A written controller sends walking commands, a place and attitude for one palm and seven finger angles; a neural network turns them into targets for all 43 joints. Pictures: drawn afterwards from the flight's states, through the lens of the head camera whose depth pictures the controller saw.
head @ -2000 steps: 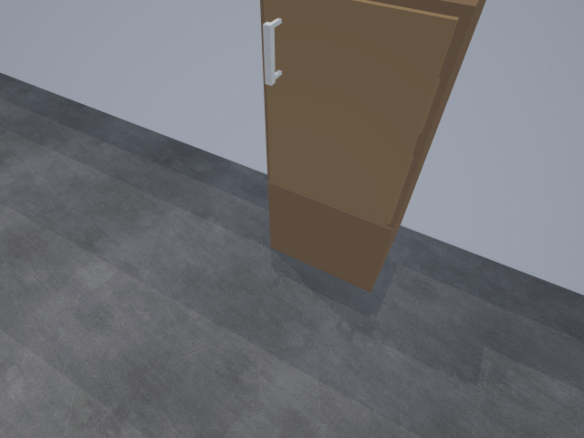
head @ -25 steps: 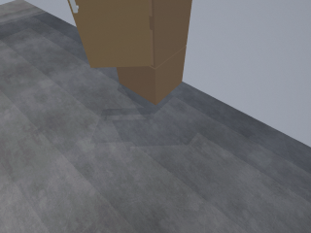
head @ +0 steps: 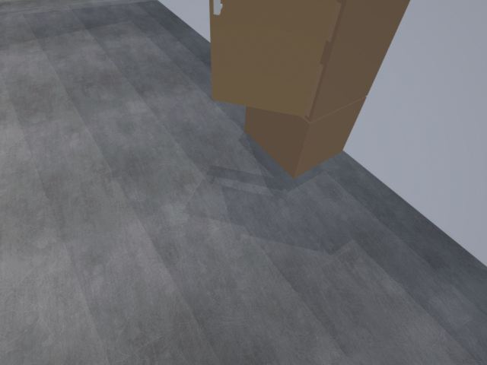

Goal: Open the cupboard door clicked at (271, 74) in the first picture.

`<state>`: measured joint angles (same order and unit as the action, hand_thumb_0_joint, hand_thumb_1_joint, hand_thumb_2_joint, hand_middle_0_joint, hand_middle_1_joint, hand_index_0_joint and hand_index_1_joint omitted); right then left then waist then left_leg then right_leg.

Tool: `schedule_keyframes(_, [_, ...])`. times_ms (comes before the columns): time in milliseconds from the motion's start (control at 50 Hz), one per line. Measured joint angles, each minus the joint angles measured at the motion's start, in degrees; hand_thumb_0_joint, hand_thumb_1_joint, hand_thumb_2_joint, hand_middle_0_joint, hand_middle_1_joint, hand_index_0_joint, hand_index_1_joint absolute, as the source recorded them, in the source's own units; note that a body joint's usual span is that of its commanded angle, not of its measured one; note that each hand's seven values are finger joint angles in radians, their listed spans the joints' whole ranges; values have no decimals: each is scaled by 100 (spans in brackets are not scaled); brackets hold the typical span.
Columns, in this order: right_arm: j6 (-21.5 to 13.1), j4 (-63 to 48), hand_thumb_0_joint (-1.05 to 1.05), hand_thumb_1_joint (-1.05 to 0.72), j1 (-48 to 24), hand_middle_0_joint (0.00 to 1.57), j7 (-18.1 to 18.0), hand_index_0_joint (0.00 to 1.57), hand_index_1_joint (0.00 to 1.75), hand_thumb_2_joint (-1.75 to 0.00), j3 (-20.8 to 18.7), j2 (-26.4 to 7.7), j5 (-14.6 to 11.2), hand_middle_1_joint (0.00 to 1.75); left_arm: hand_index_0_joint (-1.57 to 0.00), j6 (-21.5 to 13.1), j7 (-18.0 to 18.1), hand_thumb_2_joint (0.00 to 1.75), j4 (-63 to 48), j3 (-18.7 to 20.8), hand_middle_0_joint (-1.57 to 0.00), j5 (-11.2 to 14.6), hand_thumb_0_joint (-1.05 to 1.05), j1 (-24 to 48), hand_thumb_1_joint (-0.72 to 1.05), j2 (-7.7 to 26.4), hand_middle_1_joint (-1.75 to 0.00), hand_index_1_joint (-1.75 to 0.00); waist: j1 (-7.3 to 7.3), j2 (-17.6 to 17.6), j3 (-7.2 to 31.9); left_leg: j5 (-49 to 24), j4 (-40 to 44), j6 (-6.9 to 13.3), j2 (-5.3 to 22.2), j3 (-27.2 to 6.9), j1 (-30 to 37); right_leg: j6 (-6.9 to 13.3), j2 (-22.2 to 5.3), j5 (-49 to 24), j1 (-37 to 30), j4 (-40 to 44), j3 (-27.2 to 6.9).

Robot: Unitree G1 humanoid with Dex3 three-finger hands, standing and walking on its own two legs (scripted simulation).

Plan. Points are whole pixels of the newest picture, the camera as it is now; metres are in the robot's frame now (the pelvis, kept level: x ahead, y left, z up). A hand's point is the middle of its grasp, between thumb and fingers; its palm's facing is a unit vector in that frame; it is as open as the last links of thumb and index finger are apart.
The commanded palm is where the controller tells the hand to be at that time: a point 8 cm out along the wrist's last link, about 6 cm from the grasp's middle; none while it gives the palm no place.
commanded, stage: take the last steps up to it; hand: left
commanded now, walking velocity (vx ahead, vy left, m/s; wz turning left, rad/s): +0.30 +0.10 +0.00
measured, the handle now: out of the picture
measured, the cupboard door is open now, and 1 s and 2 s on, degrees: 42 42 42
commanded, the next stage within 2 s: come to a stop and stand still in 1.32 s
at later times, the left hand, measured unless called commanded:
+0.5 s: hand (168, 272) +0.31 +0.19 -0.15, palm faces -0.09 -0.98 -0.18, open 7.4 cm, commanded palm none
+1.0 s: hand (163, 269) +0.32 +0.20 -0.16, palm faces +0.11 -0.98 -0.17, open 7.3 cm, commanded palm none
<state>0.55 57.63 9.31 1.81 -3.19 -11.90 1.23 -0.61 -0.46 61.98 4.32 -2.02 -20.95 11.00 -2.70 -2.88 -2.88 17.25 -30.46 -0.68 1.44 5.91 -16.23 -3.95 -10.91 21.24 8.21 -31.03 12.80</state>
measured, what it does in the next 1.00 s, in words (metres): walks ahead: right foot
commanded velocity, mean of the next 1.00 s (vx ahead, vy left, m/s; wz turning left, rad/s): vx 0.30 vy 0.06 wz -0.02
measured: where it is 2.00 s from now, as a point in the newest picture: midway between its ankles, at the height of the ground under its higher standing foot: (230, 271)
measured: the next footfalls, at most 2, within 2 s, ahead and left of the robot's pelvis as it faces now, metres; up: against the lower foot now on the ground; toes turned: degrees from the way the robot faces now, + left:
right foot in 0.54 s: +0.30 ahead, -0.07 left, +0.00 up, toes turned -9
left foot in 1.04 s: +0.52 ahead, +0.16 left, +0.00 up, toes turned +6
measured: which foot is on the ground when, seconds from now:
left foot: down 0.00-0.54, up 0.56-1.00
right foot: down 0.00-0.00, up 0.02-0.52, down 0.54-1.00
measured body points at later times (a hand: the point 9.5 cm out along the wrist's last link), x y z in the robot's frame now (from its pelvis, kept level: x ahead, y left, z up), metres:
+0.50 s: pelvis +0.17 +0.03 +0.00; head +0.20 +0.01 +0.44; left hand +0.31 +0.24 -0.14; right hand +0.03 -0.16 -0.16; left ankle +0.02 +0.11 -0.73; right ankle +0.26 -0.07 -0.72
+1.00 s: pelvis +0.38 +0.04 +0.01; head +0.41 +0.04 +0.45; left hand +0.31 +0.26 -0.15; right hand +0.51 -0.19 -0.14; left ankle +0.47 +0.16 -0.71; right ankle +0.26 -0.07 -0.73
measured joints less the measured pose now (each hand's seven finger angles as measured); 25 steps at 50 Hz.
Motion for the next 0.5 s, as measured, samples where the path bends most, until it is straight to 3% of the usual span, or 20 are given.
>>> schedule_keyframes(60, [-190, -129, 1, -91, -14, 20, -113, 20, 30, -90, 26, 104, 37, 30, -20, 214, -5, 89, 166, 10, -20, 14, 1, -7, 91, 76, -30, -30, 30, -59, 4, -50, -287, 311, -116, 148, 25, 222, 95, 781, 759, -1915, -596])
schedule_keyframes(100, [-258, -151, 1, -91, 128, 20, -185, 20, 30, -90, 78, 175, 41, 30, -20, 253, -13, 89, 197, 8, -20, 0, 1, 90, 91, 84, -30, -30, 84, -11, 66, 30, -60, 407, -177, 190, 238, 341, 244, 549, 1293, -2895, -753])
schedule_keyframes(160, [-339, -33, 0, -92, 415, 20, -282, 20, 30, -90, 121, 263, 29, 30, -19, 185, -46, 89, 85, -13, -20, -11, 1, 352, 91, 62, -30, -30, 142, 64, 95, -137, 536, 455, -323, 198, 656, 367, 343, -110, 1899, -3467, -820])
schedule_keyframes(320, [-395, 528, 1, -93, 1284, 20, -313, 20, 30, -90, 214, 395, 12, 30, -19, 85, -41, 89, -326, -65, -19, 34, 1, 1097, 91, -90, -30, -30, 304, 169, 84, -206, 1519, 554, -625, 153, 1581, 307, 466, -935, 2579, -2770, -860])
schedule_keyframes(500, [-394, 951, 1, -91, 1933, 20, -350, 20, 30, -90, 276, 473, 68, 30, -19, 83, -81, 89, -572, -160, -20, 65, 1, 1681, 91, -297, -30, -30, 673, 388, -77, 554, 1415, 376, -536, 199, 2227, 591, 695, -841, 2038, -1026, -677])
